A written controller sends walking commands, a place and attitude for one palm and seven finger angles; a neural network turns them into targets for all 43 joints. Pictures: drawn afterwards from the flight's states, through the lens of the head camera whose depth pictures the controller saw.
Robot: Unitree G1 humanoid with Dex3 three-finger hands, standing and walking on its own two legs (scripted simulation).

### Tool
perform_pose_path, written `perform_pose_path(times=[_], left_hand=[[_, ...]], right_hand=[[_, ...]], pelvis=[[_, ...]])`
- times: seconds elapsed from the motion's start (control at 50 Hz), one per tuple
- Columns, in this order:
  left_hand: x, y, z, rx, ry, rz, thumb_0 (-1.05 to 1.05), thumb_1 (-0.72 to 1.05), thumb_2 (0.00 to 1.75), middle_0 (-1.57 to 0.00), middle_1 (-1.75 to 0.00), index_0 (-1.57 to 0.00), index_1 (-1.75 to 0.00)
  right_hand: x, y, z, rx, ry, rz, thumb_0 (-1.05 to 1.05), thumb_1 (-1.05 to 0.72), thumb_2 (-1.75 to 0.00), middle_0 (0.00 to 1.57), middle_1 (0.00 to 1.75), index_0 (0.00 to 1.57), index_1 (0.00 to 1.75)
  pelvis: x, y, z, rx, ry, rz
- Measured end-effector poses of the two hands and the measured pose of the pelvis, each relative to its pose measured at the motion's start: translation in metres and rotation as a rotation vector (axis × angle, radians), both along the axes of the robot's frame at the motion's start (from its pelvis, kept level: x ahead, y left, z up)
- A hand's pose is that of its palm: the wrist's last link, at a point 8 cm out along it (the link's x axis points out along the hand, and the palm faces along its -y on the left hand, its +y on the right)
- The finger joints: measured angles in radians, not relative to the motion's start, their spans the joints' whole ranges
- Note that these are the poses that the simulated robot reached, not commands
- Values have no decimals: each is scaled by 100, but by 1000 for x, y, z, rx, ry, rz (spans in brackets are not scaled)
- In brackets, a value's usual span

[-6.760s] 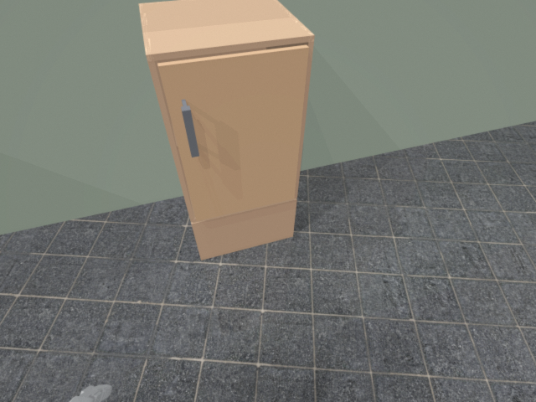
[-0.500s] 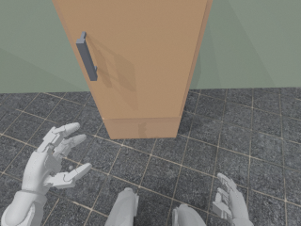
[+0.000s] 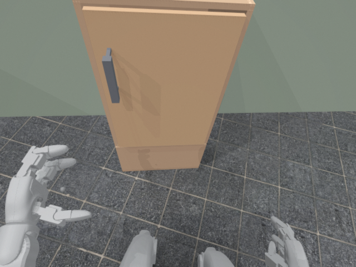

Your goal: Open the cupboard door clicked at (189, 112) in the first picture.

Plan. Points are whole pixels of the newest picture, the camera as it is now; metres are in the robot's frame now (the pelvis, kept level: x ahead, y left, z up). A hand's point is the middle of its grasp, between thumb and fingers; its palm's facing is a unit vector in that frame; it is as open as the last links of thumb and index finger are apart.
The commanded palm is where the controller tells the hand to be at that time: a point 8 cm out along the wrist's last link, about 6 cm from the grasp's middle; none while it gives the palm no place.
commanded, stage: raise the hand with hooked fingers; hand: left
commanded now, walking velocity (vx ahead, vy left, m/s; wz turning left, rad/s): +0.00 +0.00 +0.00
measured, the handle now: (112, 76) +0.59 +0.23 +0.05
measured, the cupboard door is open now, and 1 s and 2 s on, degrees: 0 0 0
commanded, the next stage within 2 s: move the hooked fingers beside the handle in 0.88 s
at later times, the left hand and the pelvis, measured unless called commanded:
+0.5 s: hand (53, 161) +0.31 +0.28 +0.06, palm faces +0.12 -0.99 -0.03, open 14.0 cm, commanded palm +0.27 +0.32 +0.06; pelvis +0.01 +0.00 +0.01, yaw +0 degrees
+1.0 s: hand (70, 162) +0.31 +0.25 +0.06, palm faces +0.16 -0.99 -0.02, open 14.0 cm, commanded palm +0.29 +0.30 +0.06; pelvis +0.02 -0.02 +0.00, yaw +0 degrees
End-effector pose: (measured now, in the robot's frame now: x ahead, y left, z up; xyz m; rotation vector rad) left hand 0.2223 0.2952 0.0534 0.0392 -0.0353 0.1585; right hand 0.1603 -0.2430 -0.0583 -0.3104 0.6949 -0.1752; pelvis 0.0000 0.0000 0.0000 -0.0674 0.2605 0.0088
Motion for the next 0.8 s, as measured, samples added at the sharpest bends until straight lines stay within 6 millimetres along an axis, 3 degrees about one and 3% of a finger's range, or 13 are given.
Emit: perform_pose_path(times=[0.08, 0.24, 0.44, 0.62, 0.8], left_hand=[[3, 18, 8, 24, -23, 40, 0, -41, 34, -30, -114, -29, -114], [17, 29, -8, -11, 80, -19, -1, -48, 31, -30, -119, -30, -119], [50, 44, 9, 9, 22, -5, -1, -50, 30, -30, -120, -30, -120], [58, 25, -1, -24, 79, -30, -1, -50, 30, -30, -120, -30, -120], [60, 11, 4, 5, 24, -16, -1, -50, 30, -30, -120, -30, -120]], right_hand=[[16, 19, 3, 26, -15, 66, 1, -91, -89, 20, 30, 20, 30], [26, 32, 0, 30, 8, 99, 1, -90, -89, 20, 30, 20, 30], [8, 10, -7, 1, 93, 47, 1, -90, -89, 20, 30, 20, 30], [-5, -13, -7, -2, 127, -7, 1, -91, -89, 20, 30, 20, 30], [-1, -23, -15, 13, 137, -8, 1, -91, -89, 20, 30, 20, 30]], pelvis=[[2, 5, 2, -9, 2, 10], [5, 10, 3, -15, 4, 13], [12, 5, 5, -12, 16, 8], [19, -3, 8, 4, 25, -9], [20, -15, 4, 12, 26, -9]])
